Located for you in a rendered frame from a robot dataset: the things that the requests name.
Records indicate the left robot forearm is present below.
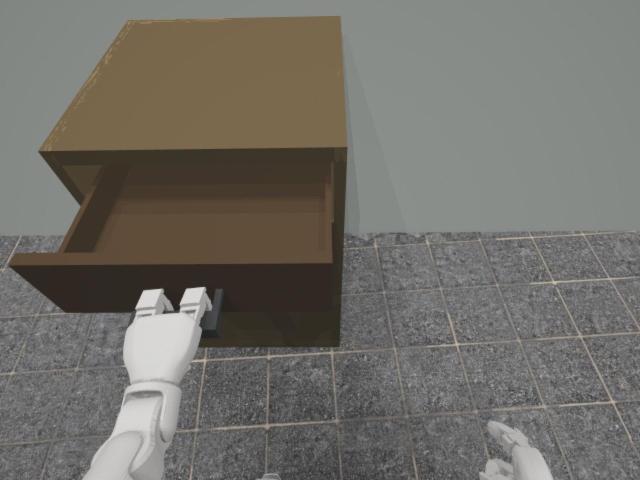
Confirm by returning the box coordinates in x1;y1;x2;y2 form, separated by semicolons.
82;380;182;480

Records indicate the right robot hand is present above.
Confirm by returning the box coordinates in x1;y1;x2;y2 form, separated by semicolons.
479;421;554;480

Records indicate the handle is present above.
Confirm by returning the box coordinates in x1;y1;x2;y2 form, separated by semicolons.
126;289;224;338

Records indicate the drawer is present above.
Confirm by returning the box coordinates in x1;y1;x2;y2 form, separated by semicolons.
8;162;332;313

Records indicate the left robot hand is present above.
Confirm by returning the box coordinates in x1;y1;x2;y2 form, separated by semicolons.
123;287;212;386

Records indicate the cabinet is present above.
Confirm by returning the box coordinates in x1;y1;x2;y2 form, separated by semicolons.
38;16;347;348

